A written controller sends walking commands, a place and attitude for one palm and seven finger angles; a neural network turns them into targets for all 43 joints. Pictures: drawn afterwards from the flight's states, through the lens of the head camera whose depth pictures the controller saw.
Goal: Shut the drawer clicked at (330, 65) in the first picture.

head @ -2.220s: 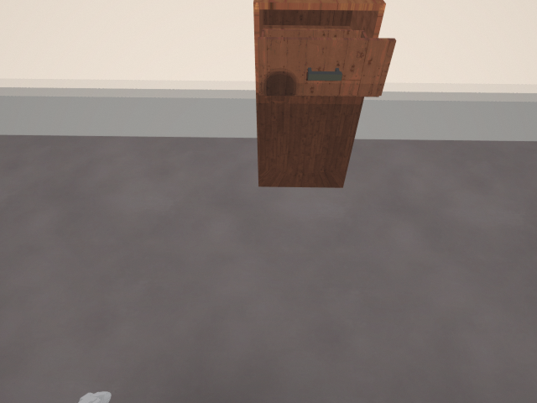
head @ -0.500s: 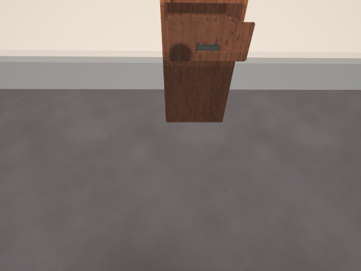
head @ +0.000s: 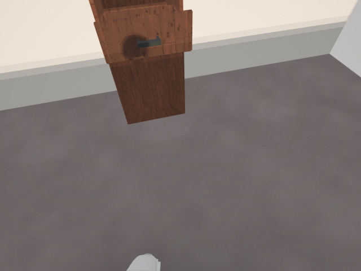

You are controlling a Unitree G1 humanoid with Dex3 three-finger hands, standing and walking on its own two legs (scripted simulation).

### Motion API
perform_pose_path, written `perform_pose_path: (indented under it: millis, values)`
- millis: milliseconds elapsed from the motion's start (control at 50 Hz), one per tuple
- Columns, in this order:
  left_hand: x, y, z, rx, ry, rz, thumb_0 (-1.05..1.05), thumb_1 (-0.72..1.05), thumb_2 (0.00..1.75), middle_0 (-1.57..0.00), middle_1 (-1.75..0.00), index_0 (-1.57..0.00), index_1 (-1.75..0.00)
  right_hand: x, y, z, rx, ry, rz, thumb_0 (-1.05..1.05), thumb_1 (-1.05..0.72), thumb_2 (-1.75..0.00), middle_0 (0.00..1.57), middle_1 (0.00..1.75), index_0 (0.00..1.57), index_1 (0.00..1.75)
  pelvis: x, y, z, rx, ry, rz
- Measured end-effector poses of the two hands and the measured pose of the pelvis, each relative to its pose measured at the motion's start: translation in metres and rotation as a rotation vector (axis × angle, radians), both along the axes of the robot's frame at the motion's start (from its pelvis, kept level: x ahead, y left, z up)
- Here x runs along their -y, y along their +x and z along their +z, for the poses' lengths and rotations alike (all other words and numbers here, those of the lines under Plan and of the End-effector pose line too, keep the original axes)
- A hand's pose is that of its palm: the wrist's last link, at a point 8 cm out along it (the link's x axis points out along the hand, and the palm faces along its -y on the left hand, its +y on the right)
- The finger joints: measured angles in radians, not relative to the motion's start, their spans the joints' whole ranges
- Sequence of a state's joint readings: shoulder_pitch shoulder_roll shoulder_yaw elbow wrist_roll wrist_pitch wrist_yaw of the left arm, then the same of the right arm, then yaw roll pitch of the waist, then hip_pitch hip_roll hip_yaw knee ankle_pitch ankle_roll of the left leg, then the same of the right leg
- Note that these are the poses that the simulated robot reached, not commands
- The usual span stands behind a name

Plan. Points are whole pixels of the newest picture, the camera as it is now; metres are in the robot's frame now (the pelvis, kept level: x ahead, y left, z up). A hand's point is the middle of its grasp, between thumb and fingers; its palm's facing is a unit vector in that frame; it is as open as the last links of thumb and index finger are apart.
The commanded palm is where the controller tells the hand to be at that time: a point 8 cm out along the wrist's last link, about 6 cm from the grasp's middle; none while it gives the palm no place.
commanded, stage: walk to a spot facing it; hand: left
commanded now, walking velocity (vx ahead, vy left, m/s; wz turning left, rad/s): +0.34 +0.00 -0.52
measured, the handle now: (148, 41) +0.99 +0.24 +0.01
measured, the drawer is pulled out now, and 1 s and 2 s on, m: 0.27 0.27 0.27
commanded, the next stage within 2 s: none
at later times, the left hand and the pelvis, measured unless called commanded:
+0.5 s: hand (90, 216) +0.28 +0.31 -0.18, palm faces -0.19 -0.96 -0.19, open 7.4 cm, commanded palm none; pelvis +0.19 +0.11 +0.00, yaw -18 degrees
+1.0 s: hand (153, 151) +0.54 +0.16 -0.20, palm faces -0.50 -0.86 -0.14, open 7.3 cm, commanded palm none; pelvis +0.37 +0.07 -0.03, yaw -34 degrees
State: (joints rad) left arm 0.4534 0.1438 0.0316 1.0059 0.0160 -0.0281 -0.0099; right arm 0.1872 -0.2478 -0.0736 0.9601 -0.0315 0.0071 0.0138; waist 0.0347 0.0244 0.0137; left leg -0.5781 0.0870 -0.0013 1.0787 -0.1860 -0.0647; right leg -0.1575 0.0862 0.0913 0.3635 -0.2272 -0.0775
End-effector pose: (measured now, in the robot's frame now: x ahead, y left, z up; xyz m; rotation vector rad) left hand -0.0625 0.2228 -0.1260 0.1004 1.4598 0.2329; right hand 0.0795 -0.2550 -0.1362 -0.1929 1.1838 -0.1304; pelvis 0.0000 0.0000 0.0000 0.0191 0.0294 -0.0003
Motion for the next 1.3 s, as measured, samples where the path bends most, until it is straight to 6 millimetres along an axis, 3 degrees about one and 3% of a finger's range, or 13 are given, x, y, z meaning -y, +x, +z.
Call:
perform_pose_path:
  millis: [100, 200, 280, 340, 460, 580, 740, 880, 960, 1040, 1080, 1180, 1300]
  values:
    - [-0.015, 0.028, -0.004, -0.007, -0.007, -0.017, 0.0, 0.9, 0.9, -0.21, -0.3, -0.2, -0.3, -0.015, 0.035, 0.004, 0.025, -0.012, -0.022, 0.01, -0.9, -0.9, 0.2, 0.3, 0.2, 0.3, -0.016, 0.031, -0.002, -0.009, -0.02, -0.041]
    - [-0.042, 0.068, -0.014, -0.021, -0.017, -0.046, 0.0, 0.9, 0.9, -0.21, -0.3, -0.2, -0.3, -0.047, 0.093, 0.009, 0.099, -0.007, -0.032, 0.01, -0.9, -0.9, 0.2, 0.3, 0.2, 0.3, -0.042, 0.071, -0.007, -0.011, -0.038, -0.091]
    - [-0.076, 0.111, -0.033, -0.04, -0.031, -0.085, 0.0, 0.9, 0.9, -0.21, -0.3, -0.2, -0.3, -0.08, 0.148, 0.013, 0.202, -0.015, -0.043, 0.01, -0.9, -0.9, 0.2, 0.3, 0.2, 0.3, -0.069, 0.109, -0.019, -0.005, -0.047, -0.144]
    - [-0.103, 0.161, -0.048, -0.04, -0.039, -0.144, 0.0, 0.9, 0.9, -0.21, -0.3, -0.2, -0.3, -0.099, 0.165, 0.018, 0.264, -0.034, -0.084, 0.01, -0.9, -0.9, 0.2, 0.3, 0.21, 0.3, -0.086, 0.133, -0.025, 0.019, -0.046, -0.207]
    - [-0.136, 0.303, -0.035, 0.126, -0.029, -0.287, 0.01, 0.91, 0.9, -0.2, -0.3, -0.2, -0.3, -0.126, 0.126, 0.025, 0.14, -0.053, -0.256, 0.0, -0.9, -0.9, 0.21, 0.3, 0.21, 0.3, -0.108, 0.179, -0.006, 0.038, -0.069, -0.286]
    - [-0.132, 0.419, -0.023, 0.244, -0.033, -0.406, 0.0, 0.91, 0.9, -0.2, -0.3, -0.19, -0.3, -0.14, 0.068, 0.02, -0.052, -0.093, -0.439, -0.01, -0.94, -0.9, 0.21, 0.3, 0.21, 0.3, -0.123, 0.222, -0.004, 0.028, -0.068, -0.362]
    - [-0.08, 0.513, -0.032, 0.232, -0.107, -0.551, 0.0, 0.91, 0.9, -0.2, -0.3, -0.19, -0.3, -0.204, 0.023, 0.01, -0.302, -0.002, -0.614, 0.0, -0.92, -0.9, 0.2, 0.3, 0.2, 0.3, -0.12, 0.28, -0.01, 0.021, -0.069, -0.448]
    - [-0.007, 0.579, -0.042, 0.225, -0.179, -0.679, 0.0, 0.91, 0.9, -0.2, -0.3, -0.19, -0.3, -0.248, 0.038, 0.005, -0.435, 0.132, -0.751, 0.01, -0.91, -0.9, 0.2, 0.3, 0.2, 0.3, -0.097, 0.328, -0.017, 0.022, -0.07, -0.542]
    - [0.013, 0.607, -0.048, 0.273, -0.175, -0.691, 0.0, 0.91, 0.9, -0.2, -0.3, -0.2, -0.3, -0.234, 0.071, -0.012, -0.418, 0.176, -0.789, 0.01, -0.9, -0.9, 0.21, 0.3, 0.21, 0.3, -0.075, 0.358, -0.03, 0.031, -0.022, -0.575]
    - [0.002, 0.633, -0.039, 0.263, -0.091, -0.703, -0.02, 0.93, 0.9, -0.21, -0.3, -0.2, -0.3, -0.184, 0.136, -0.028, -0.272, 0.132, -0.781, 0.01, -0.9, -0.9, 0.21, 0.3, 0.21, 0.3, -0.071, 0.38, -0.028, 0.029, -0.056, -0.62]
    - [-0.005, 0.644, -0.032, 0.228, -0.048, -0.745, -0.02, 0.93, 0.9, -0.21, -0.3, -0.2, -0.3, -0.155, 0.177, -0.026, -0.154, 0.095, -0.782, 0.01, -0.9, -0.9, 0.21, 0.3, 0.21, 0.3, -0.07, 0.39, -0.023, 0.021, -0.048, -0.653]
    - [-0.019, 0.675, -0.017, 0.17, 0.007, -0.806, -0.01, 0.92, 0.9, -0.21, -0.3, -0.2, -0.3, -0.092, 0.25, -0.009, 0.041, -0.021, -0.772, 0.02, -0.95, -0.9, 0.21, 0.3, 0.21, 0.3, -0.075, 0.421, -0.013, -0.002, -0.015, -0.721]
    - [-0.029, 0.724, -0.018, 0.165, 0.01, -0.824, 0.0, 0.91, 0.9, -0.21, -0.3, -0.2, -0.3, -0.065, 0.32, 0.005, 0.144, -0.09, -0.739, 0.01, -0.93, -0.9, 0.2, 0.3, 0.2, 0.3, -0.086, 0.465, -0.015, -0.012, -0.011, -0.792]
